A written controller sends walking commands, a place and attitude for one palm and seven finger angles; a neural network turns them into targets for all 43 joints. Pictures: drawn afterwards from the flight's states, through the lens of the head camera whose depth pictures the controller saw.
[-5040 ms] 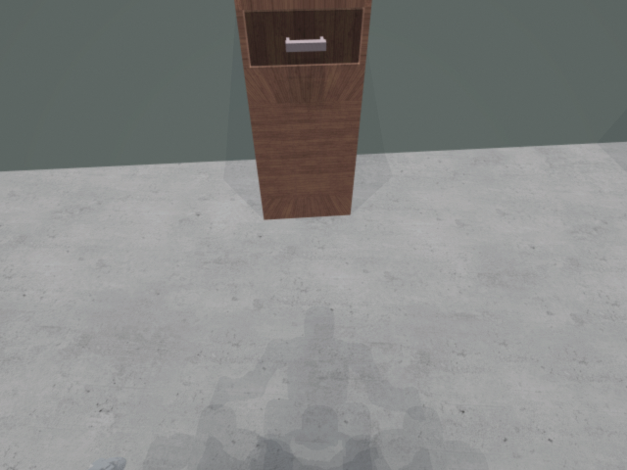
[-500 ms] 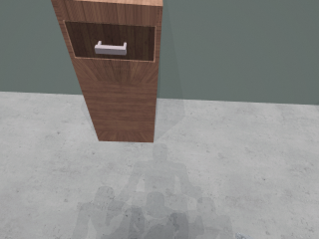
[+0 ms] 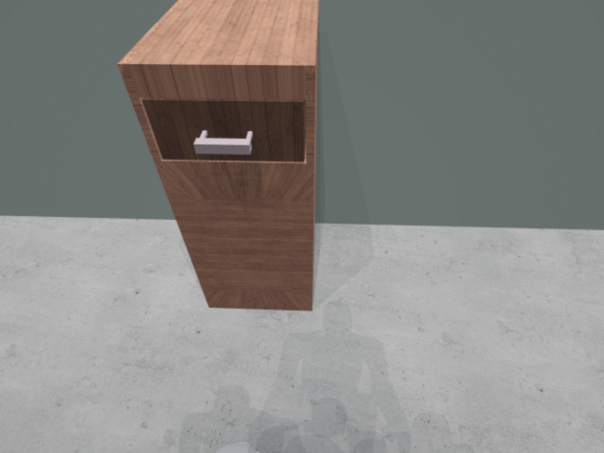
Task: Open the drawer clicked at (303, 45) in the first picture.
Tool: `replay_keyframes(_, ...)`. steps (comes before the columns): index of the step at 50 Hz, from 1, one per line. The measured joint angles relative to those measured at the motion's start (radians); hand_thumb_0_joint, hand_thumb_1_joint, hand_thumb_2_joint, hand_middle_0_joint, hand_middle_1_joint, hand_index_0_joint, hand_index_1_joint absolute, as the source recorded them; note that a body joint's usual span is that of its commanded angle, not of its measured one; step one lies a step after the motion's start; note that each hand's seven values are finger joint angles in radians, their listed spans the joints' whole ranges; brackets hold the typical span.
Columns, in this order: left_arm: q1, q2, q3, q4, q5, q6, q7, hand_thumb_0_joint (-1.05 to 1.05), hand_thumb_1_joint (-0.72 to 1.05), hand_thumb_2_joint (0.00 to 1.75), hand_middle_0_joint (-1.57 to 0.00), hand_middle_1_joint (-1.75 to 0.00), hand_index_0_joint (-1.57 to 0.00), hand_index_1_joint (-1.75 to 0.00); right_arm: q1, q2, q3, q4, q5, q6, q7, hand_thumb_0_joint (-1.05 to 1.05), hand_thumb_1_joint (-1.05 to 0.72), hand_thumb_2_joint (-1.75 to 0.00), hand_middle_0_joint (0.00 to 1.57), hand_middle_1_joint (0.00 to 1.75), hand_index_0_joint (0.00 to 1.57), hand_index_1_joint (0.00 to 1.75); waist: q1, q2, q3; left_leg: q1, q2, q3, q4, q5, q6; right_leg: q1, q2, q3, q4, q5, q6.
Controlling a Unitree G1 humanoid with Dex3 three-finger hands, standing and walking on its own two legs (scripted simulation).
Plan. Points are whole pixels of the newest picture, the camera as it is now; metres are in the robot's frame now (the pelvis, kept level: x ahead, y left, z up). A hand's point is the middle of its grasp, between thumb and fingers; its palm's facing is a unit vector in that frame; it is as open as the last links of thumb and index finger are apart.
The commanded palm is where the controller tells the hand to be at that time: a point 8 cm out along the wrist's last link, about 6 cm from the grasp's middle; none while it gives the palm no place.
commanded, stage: take the last steps up to it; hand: left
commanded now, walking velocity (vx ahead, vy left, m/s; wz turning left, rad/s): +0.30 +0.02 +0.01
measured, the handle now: (225, 140) +0.74 +0.22 +0.01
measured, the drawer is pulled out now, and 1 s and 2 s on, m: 0.00 0.00 0.00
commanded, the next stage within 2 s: come to a stop and stand still in 0.44 s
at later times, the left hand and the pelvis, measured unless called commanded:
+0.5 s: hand (169, 402) +0.23 +0.25 -0.17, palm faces -0.02 -0.98 -0.21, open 7.4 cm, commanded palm none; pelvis +0.16 +0.06 +0.00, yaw -3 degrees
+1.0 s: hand (173, 378) +0.28 +0.26 -0.19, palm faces +0.01 -0.98 -0.22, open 7.3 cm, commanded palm none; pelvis +0.20 +0.07 -0.02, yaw -2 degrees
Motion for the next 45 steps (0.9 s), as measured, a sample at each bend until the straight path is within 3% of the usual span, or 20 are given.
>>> replay_keyframes(4,0.024,-0.001,0.004,0.028,0.002,-0.004,-0.003,0.01,0.90,0.90,-0.20,-0.30,-0.20,-0.30,-0.028,0.019,0.005,-0.006,0.003,-0.010,0.006,0.01,-0.91,-0.90,0.20,0.30,0.20,0.30,0.022,-0.016,0.017,0.020,0.012,0.019,-0.174,-0.001,0.002,0.037,-0.011,-0.006,-0.022,-0.020,0.023)
replay_keyframes(8,0.049,0.009,0.017,0.046,0.001,0.006,-0.002,0.01,0.90,0.90,-0.21,-0.30,-0.20,-0.30,-0.059,0.020,0.009,-0.021,0.004,-0.037,0.000,0.01,-0.92,-0.90,0.20,0.30,0.20,0.30,0.042,-0.031,0.030,0.119,-0.007,0.052,-0.363,-0.004,0.015,0.043,-0.034,-0.002,0.061,-0.104,0.057)
replay_keyframes(10,0.051,0.019,0.022,0.054,-0.003,0.023,-0.004,0.01,0.90,0.90,-0.20,-0.30,-0.20,-0.30,-0.077,0.024,0.011,-0.033,-0.001,-0.063,-0.009,0.01,-0.92,-0.90,0.20,0.30,0.20,0.30,0.034,-0.046,0.040,0.132,-0.019,0.066,-0.360,0.031,0.032,-0.023,-0.053,0.024,0.246,-0.199,0.032)
replay_keyframes(12,0.030,0.035,0.026,0.059,-0.003,0.044,-0.004,0.01,0.90,0.90,-0.20,-0.30,-0.20,-0.30,-0.089,0.039,0.018,-0.041,-0.003,-0.076,-0.021,0.00,-0.92,-0.90,0.20,0.30,0.20,0.30,0.028,-0.061,0.047,0.147,-0.026,0.090,-0.329,-0.022,0.044,-0.138,-0.043,0.070,0.515,-0.246,-0.001)
replay_keyframes(14,-0.002,0.051,0.032,0.055,-0.002,0.049,-0.008,0.01,0.91,0.90,-0.20,-0.30,-0.20,-0.30,-0.084,0.047,0.015,-0.045,0.001,-0.082,-0.039,0.00,-0.93,-0.90,0.20,0.30,0.20,0.30,0.015,-0.064,0.042,0.187,-0.035,0.109,-0.368,-0.040,0.050,-0.247,-0.035,0.075,0.694,-0.198,-0.016)
replay_keyframes(16,-0.043,0.067,0.037,0.037,0.000,0.046,-0.012,0.01,0.91,0.90,-0.20,-0.30,-0.19,-0.30,-0.069,0.049,0.018,-0.038,0.001,-0.089,-0.049,0.00,-0.94,-0.90,0.20,0.30,0.20,0.30,0.006,-0.065,0.037,0.235,-0.047,0.120,-0.435,-0.022,0.050,-0.325,-0.037,0.065,0.745,-0.138,-0.014)
replay_keyframes(21,-0.147,0.089,0.041,-0.031,-0.001,0.042,-0.011,0.01,0.91,0.90,-0.20,-0.30,-0.19,-0.30,-0.014,0.058,0.033,0.002,0.003,-0.087,-0.050,0.00,-0.93,-0.90,0.20,0.30,0.20,0.30,0.000,-0.053,0.027,0.340,-0.071,0.136,-0.559,-0.006,0.053,-0.408,-0.048,0.048,0.602,-0.051,0.010)
replay_keyframes(26,-0.233,0.085,0.038,-0.075,-0.003,0.043,-0.011,0.01,0.91,0.90,-0.20,-0.30,-0.19,-0.30,0.029,0.072,0.034,0.038,-0.003,-0.069,-0.043,0.00,-0.92,-0.90,0.20,0.30,0.20,0.30,-0.025,-0.032,0.036,0.403,-0.074,0.141,-0.563,-0.054,0.035,-0.374,-0.047,0.045,0.388,-0.020,0.013)
replay_keyframes(30,-0.263,0.079,0.028,-0.091,-0.002,0.026,-0.011,0.01,0.91,0.90,-0.20,-0.30,-0.19,-0.30,0.067,0.081,0.036,0.062,0.000,-0.056,-0.043,0.00,-0.91,-0.90,0.20,0.30,0.20,0.30,-0.043,-0.023,0.040,0.419,-0.058,0.141,-0.464,-0.150,0.003,-0.268,-0.028,0.029,0.202,0.089,0.000)
replay_keyframes(31,-0.272,0.071,0.025,-0.087,-0.003,0.016,-0.006,0.01,0.91,0.90,-0.20,-0.30,-0.19,-0.30,0.068,0.079,0.038,0.070,0.005,-0.052,-0.044,0.00,-0.91,-0.90,0.20,0.30,0.20,0.30,-0.042,-0.009,0.044,0.407,-0.042,0.133,-0.414,-0.183,-0.003,-0.263,-0.016,0.024,0.213,0.077,-0.012)
replay_keyframes(34,-0.290,0.040,0.004,-0.077,-0.011,0.008,0.007,0.00,0.91,0.90,-0.20,-0.30,-0.19,-0.30,0.046,0.067,0.038,0.078,0.020,-0.024,-0.052,0.00,-0.91,-0.90,0.20,0.30,0.20,0.30,-0.054,0.028,0.059,0.331,-0.032,0.051,-0.239,-0.300,-0.008,-0.244,0.005,-0.006,0.235,0.013,-0.042)
replay_keyframes(39,-0.308,0.012,0.006,-0.082,-0.010,0.040,0.029,0.00,0.91,0.90,-0.20,-0.30,-0.20,-0.30,-0.026,0.056,0.026,0.045,0.028,0.012,-0.061,0.00,-0.91,-0.90,0.20,0.30,0.20,0.30,-0.032,0.007,0.081,0.202,-0.064,-0.010,-0.082,-0.323,-0.015,-0.217,-0.003,-0.011,0.183,0.032,-0.044)
replay_keyframes(45,-0.307,0.047,0.026,-0.106,0.002,0.074,0.031,-0.01,0.92,0.90,-0.21,-0.30,-0.20,-0.30,-0.119,0.023,0.008,-0.034,0.020,0.025,-0.053,0.00,-0.91,-0.90,0.20,0.30,0.20,0.30,-0.003,-0.015,0.099,0.138,-0.072,-0.023,-0.106,-0.248,-0.023,-0.236,-0.015,-0.001,0.159,0.068,-0.023)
